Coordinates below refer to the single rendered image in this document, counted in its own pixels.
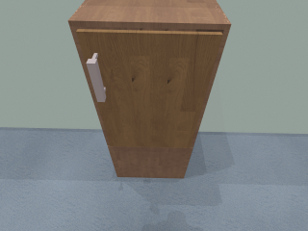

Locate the handle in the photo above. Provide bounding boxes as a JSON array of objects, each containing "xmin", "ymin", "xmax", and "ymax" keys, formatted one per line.
[{"xmin": 86, "ymin": 53, "xmax": 106, "ymax": 102}]

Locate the cupboard door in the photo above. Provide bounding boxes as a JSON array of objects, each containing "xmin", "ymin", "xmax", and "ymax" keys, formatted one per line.
[{"xmin": 76, "ymin": 29, "xmax": 223, "ymax": 148}]

